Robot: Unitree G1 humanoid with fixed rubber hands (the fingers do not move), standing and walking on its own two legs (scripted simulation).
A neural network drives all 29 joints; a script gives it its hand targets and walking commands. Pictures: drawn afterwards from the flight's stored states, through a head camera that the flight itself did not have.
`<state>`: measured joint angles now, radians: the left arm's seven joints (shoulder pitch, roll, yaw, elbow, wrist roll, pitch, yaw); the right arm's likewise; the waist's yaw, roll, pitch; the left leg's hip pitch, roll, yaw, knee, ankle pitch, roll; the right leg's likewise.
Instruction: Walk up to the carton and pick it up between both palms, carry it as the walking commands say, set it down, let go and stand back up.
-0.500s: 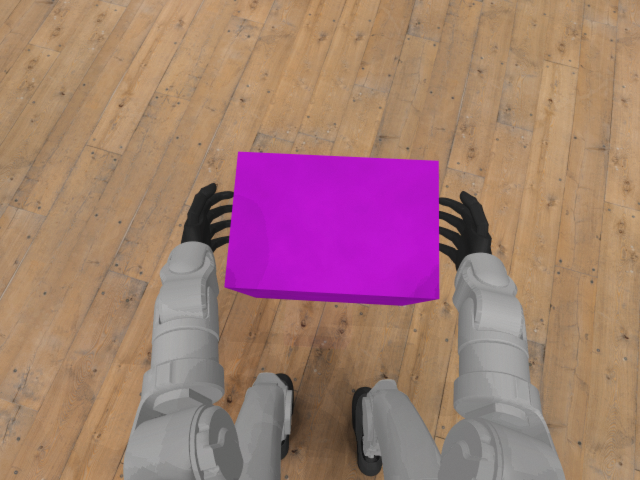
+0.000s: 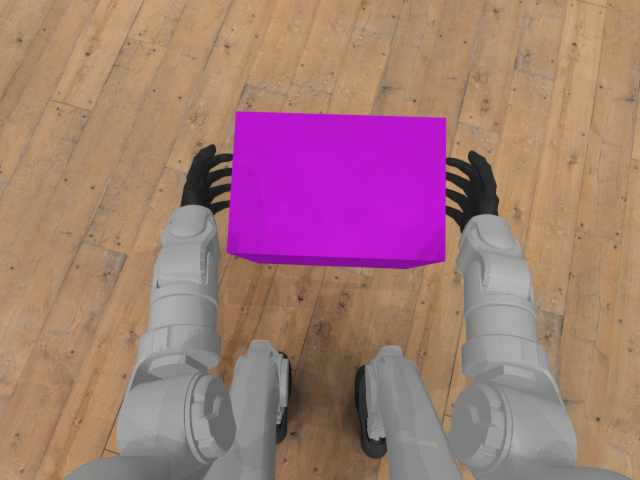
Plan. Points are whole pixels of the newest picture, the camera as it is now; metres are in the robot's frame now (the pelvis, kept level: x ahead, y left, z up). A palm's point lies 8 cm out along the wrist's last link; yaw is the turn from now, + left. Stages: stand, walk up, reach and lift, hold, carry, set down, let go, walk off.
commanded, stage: set down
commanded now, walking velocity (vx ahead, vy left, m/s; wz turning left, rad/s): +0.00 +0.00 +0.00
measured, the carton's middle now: (335, 203) +0.47 +0.00 -0.17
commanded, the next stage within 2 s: none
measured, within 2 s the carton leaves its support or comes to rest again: neither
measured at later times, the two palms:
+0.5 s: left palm (211, 215) +0.45 +0.18 -0.17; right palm (443, 223) +0.44 -0.16 -0.16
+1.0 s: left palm (224, 220) +0.47 +0.18 -0.26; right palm (423, 230) +0.45 -0.16 -0.25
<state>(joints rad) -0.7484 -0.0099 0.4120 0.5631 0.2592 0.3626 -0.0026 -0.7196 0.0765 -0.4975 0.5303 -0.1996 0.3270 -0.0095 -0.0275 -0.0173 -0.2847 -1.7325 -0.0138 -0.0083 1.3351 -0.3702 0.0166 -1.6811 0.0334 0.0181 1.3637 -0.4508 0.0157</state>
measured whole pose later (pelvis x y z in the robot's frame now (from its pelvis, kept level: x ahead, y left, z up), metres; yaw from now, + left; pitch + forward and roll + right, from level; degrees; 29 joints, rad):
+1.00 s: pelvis -0.04 +0.00 -0.15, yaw -1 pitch +50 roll -3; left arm -1.12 0.19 0.33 0.78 0.14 0.33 0.04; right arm -1.02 -0.02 -0.48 0.62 -0.11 0.30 -0.06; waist -0.02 -0.01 -0.14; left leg -2.28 -0.02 -0.02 1.82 -0.41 0.02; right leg -2.21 0.04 0.00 1.85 -0.52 0.03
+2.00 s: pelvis -0.04 +0.00 -0.23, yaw -2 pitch +42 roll -2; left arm -1.34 0.35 0.14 1.07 -0.08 0.17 0.06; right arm -1.24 -0.17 -0.33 0.89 0.06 0.16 -0.14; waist -0.01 -0.03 0.15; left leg -2.39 0.01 -0.02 2.14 -0.48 0.01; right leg -2.33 0.08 -0.01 2.18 -0.57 0.04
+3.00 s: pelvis -0.03 -0.01 -0.24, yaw -3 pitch +40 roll -2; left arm -1.39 0.33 0.24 1.10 0.02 0.12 -0.02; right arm -1.28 -0.21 -0.38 0.96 0.04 0.12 -0.09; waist 0.01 -0.05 0.22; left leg -2.36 0.02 -0.02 2.19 -0.52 0.01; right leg -2.31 0.10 -0.01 2.21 -0.60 0.03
